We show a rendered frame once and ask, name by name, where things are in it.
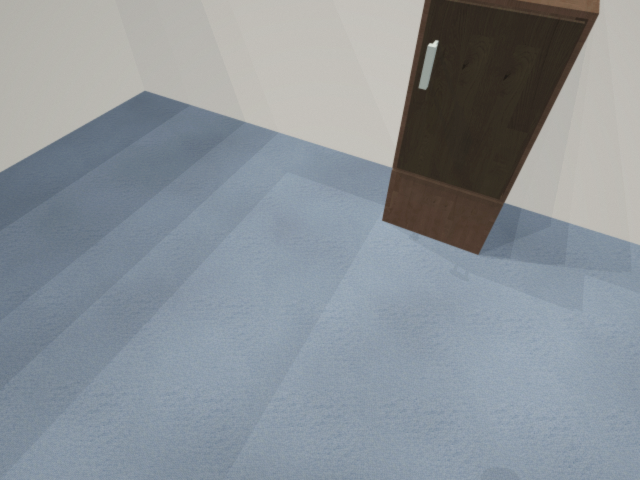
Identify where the handle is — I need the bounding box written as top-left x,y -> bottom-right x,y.
419,40 -> 439,90

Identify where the cupboard door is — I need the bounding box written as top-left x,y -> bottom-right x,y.
397,0 -> 585,200

